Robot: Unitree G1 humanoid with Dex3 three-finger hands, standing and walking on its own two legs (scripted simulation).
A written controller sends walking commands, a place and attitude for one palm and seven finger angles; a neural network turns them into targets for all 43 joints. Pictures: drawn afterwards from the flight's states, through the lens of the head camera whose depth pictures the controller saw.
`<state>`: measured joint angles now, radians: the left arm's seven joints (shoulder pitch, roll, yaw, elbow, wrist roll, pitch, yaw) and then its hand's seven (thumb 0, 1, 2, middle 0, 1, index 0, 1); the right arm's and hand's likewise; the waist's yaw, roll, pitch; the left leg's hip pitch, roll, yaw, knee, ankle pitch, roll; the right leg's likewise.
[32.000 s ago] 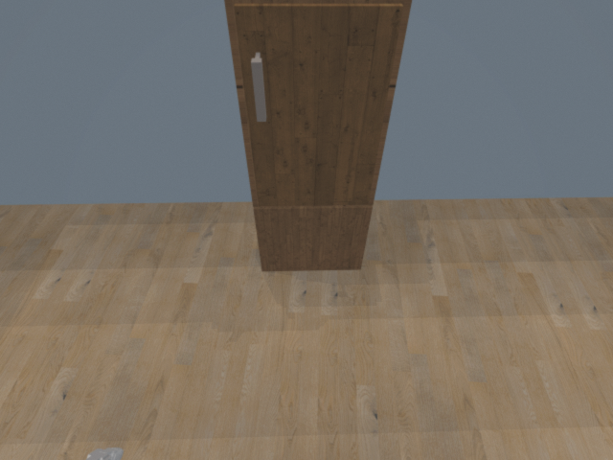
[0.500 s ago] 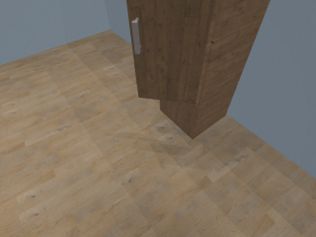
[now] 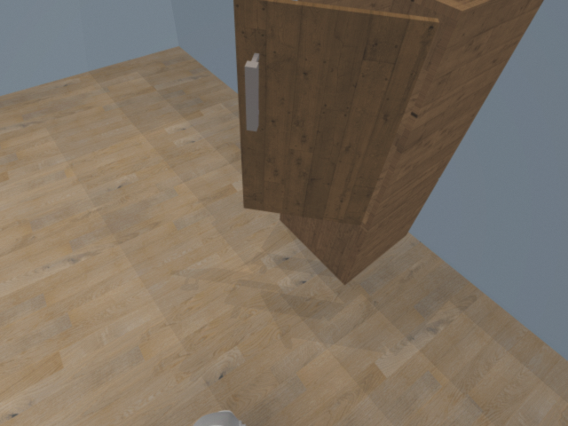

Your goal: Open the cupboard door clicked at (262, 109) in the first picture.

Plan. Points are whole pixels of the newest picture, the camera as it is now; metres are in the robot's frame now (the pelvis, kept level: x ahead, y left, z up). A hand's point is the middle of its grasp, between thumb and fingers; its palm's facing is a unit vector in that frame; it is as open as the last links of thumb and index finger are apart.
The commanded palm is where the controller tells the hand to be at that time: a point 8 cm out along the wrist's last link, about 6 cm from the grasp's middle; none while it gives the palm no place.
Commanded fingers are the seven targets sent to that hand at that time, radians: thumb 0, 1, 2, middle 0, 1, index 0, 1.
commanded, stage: take the last steps up to it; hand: left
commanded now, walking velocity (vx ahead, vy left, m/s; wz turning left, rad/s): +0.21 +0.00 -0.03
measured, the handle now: (254, 93) +0.72 +0.13 +0.06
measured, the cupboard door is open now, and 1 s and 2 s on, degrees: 42 42 42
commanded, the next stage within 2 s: come to a stop and stand still in 0.18 s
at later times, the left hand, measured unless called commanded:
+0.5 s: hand (196, 351) +0.25 +0.17 -0.15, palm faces -0.02 -0.98 -0.20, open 7.4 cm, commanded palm none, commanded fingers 0.00 0.90 0.90 -0.20 -0.30 -0.20 -0.30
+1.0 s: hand (147, 422) +0.14 +0.22 -0.16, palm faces +0.06 -0.98 -0.21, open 7.4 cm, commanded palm none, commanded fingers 0.00 0.90 0.90 -0.20 -0.30 -0.20 -0.30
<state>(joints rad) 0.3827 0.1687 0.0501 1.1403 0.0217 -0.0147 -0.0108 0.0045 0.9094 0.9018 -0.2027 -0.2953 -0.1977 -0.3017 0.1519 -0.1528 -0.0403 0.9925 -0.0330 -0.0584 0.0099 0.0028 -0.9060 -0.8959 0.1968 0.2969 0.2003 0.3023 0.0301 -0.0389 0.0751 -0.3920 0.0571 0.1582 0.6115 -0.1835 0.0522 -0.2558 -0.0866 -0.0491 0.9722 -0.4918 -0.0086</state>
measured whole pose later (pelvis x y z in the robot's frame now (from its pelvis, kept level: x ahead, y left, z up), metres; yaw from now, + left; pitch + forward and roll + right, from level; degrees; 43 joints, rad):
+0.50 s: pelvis +0.15 +0.00 +0.02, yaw +0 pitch +1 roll +1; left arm 0.12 0.16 0.02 1.05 0.01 -0.02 0.02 0.00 0.91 0.90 -0.20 -0.29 -0.20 -0.30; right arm 0.33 -0.13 -0.02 1.13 -0.01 0.01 -0.03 0.00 -0.91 -0.90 0.20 0.30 0.20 0.30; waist -0.05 0.00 0.03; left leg -0.13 0.03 0.15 0.47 -0.33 -0.01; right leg -0.29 -0.05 -0.10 0.55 -0.25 -0.02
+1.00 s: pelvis +0.13 +0.02 +0.02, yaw +0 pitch +0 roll -1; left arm 0.26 0.21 0.05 1.06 0.02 0.05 0.00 0.00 0.91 0.90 -0.20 -0.29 -0.19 -0.30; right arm 0.17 -0.16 -0.03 1.01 -0.03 0.01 -0.03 0.00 -0.90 -0.90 0.20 0.30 0.20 0.30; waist 0.02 -0.01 0.04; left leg -0.25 0.04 0.08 0.47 -0.23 0.02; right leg -0.24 -0.02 -0.03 0.66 -0.41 0.00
